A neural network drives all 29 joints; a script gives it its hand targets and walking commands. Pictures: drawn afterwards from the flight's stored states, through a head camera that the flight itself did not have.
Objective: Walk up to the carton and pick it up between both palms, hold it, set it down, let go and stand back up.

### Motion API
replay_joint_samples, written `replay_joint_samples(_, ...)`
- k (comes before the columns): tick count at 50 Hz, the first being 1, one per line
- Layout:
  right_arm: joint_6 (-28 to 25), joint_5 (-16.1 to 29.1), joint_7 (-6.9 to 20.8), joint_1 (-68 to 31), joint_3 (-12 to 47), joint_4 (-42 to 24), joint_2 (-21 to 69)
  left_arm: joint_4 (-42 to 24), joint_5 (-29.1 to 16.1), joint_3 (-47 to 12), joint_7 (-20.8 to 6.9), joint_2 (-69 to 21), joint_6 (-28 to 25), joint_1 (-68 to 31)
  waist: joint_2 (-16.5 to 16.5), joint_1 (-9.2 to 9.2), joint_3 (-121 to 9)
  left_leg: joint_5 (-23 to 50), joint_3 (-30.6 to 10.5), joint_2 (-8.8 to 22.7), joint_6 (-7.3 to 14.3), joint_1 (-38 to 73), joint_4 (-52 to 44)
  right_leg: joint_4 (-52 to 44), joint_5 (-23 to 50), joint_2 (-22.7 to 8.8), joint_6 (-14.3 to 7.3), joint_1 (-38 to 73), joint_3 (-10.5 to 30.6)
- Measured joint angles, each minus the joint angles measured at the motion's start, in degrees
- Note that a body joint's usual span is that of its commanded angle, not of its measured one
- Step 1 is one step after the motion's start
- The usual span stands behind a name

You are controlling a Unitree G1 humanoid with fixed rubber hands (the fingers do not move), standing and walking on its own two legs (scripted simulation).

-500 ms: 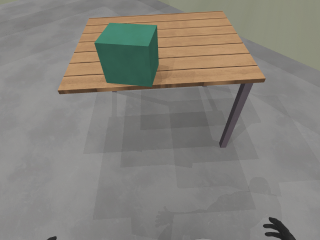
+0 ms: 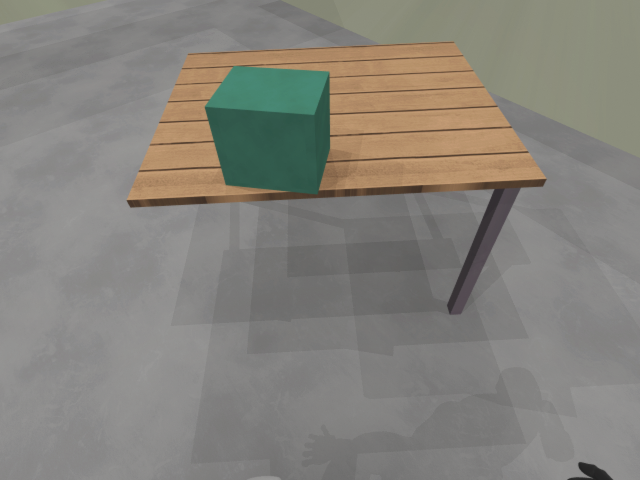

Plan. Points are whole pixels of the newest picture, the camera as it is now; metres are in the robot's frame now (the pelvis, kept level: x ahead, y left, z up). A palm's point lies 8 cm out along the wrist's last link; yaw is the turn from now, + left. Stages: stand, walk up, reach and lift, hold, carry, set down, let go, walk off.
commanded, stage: walk up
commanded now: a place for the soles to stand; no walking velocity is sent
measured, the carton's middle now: (275, 130) +0.81 +0.11 -0.02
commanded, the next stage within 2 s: none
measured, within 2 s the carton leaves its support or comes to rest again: neither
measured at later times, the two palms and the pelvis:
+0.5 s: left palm (49, 417) +0.21 +0.39 -0.08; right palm (520, 427) +0.21 -0.27 -0.14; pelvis +0.15 +0.04 -0.02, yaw +2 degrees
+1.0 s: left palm (58, 316) +0.39 +0.48 -0.11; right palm (435, 304) +0.39 -0.18 -0.09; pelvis +0.33 +0.15 -0.01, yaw +2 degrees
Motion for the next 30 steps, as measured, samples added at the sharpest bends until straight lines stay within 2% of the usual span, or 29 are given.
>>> replay_joint_samples(3, -0.98, 0.58, 0.63, 0.70, -1.04, -1.92, -0.79, -0.30, 0.17, 0.76, -0.12, 2.27, 0.71, 2.06, -0.13, 0.14, 1.30, 4.07, 0.44, 1.36, -0.06, 0.17, -8.53, 1.47, -2.09, -1.30, 0.86, 1.18, -0.14)
replay_joint_samples(4, -1.61, 0.60, 0.56, 1.09, -1.38, -2.67, -1.05, -0.45, 0.07, 0.80, -0.18, 3.15, 1.10, 2.47, -0.56, -0.02, 1.81, 8.42, 0.99, 1.25, -0.55, 1.08, -12.18, 4.71, -4.19, -2.02, 0.37, 0.27, 0.10)
replay_joint_samples(5, -2.15, 0.18, 0.31, 1.44, -1.85, -3.39, -1.08, -0.60, -0.03, 0.89, -0.11, 3.81, 1.51, 2.63, -1.39, -0.28, 2.51, 13.45, 1.83, 0.42, -1.26, 1.04, -11.99, 10.36, -7.37, -2.54, -1.01, -1.67, 1.35)
replay_joint_samples(7, -2.18, -0.31, -0.24, 2.43, -2.24, -4.20, -0.49, -0.93, -0.59, 0.55, 0.23, 4.04, 2.12, 2.78, -2.33, -0.87, 3.27, 12.56, 2.86, -0.69, -1.60, 0.49, -8.48, 23.21, -12.21, -0.67, -2.34, -7.02, 3.87)
replay_joint_samples(10, -1.08, 0.36, -0.35, 4.28, -1.66, -4.21, 1.08, -1.57, -1.35, -0.42, -0.35, 3.46, 1.76, 2.59, -2.28, -2.03, 3.14, 8.80, 3.10, -0.72, -0.48, 2.55, -8.85, 32.33, -12.73, 1.57, -2.83, -13.08, 0.61)
replay_joint_samples(13, -1.25, 0.54, -0.58, 6.20, -0.58, -4.49, 2.56, -2.81, -1.64, -0.69, -1.26, 3.09, 0.75, 1.95, -2.94, -2.69, 3.37, 9.27, 3.75, -1.28, -0.26, 5.84, -11.70, 28.08, -9.52, 0.50, -2.13, -15.11, -3.21)
replay_joint_samples(16, -1.34, 0.68, -0.20, 8.26, 0.23, -5.14, 2.70, -4.47, -1.28, -0.77, -1.95, 2.40, 0.24, 1.23, -2.57, -3.39, 3.36, 7.70, 3.68, -1.91, -0.56, 8.06, -12.30, 19.47, -8.56, -0.16, -1.58, -14.42, -4.65)
replay_joint_samples(18, -1.06, 1.10, -0.16, 9.28, 0.52, -5.51, 2.29, -5.51, -1.04, -0.71, -1.86, 1.80, -0.58, 1.11, -1.63, -3.24, 2.98, 5.51, 3.60, -1.78, -1.00, 8.69, -10.67, 12.20, -3.72, -0.13, -2.14, -12.32, -4.85)
replay_joint_samples(19, -0.89, 1.25, -0.16, 9.50, 0.59, -5.70, 1.98, -5.87, -0.93, -0.56, -1.69, 1.45, -1.06, 1.07, -0.65, -2.98, 2.98, 3.80, 3.35, -1.19, -1.31, 8.66, -8.73, 10.17, 1.72, 0.29, -2.26, -11.21, -5.28)
replay_joint_samples(20, -0.76, 1.37, -0.25, 9.48, 0.62, -5.82, 1.66, -6.24, -0.71, -0.31, -1.33, 0.90, -1.48, 0.85, 1.04, -2.72, 3.38, 1.88, 2.21, -0.18, -0.67, 8.15, -5.57, 10.42, 3.83, 1.23, -2.26, -10.43, -6.25)
replay_joint_samples(22, -0.24, 1.23, -0.70, 9.01, 1.00, -6.10, 2.10, -7.33, -0.34, 0.00, -0.61, 0.47, -1.99, 0.97, 2.20, -1.82, 3.54, -1.09, -1.97, -1.93, -0.20, 4.65, 4.33, 12.30, 0.88, 1.60, -2.14, -9.51, -7.07)
replay_joint_samples(25, -0.24, 0.99, -0.72, 7.41, 1.63, -6.52, 2.41, -7.77, -0.86, -0.02, -0.10, 0.24, -1.67, 2.27, 1.98, -0.15, 3.08, -1.14, -3.23, -3.83, -0.25, -1.10, 13.68, 11.09, -2.08, 0.57, -2.27, -6.77, -6.52)
replay_joint_samples(30, -1.14, 1.25, -0.28, 5.05, 0.85, -8.75, 0.63, -7.80, -1.12, -0.18, -0.10, 0.34, -1.98, 5.58, 3.08, 1.44, 3.75, 5.90, -3.48, -0.44, -1.06, -7.62, 9.98, 5.88, -2.20, -0.60, -0.29, -1.26, -6.15)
